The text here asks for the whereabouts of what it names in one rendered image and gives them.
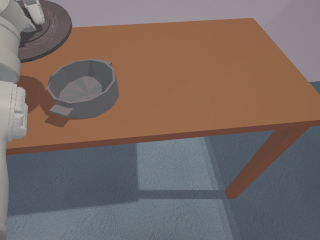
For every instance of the pot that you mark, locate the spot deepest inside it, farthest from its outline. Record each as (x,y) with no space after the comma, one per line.
(83,89)

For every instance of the knob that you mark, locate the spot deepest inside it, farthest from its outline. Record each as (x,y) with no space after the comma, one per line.
(26,13)

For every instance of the robot left hand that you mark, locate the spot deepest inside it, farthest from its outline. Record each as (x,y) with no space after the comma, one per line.
(35,10)

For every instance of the left robot forearm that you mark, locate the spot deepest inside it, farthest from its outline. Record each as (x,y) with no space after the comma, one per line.
(12,22)

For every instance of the robot left upper arm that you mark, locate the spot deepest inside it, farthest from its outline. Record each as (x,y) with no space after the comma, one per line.
(13,125)

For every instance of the lid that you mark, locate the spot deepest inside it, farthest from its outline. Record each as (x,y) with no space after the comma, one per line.
(49,36)

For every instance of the table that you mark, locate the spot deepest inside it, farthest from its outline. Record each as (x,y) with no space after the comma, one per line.
(176,80)

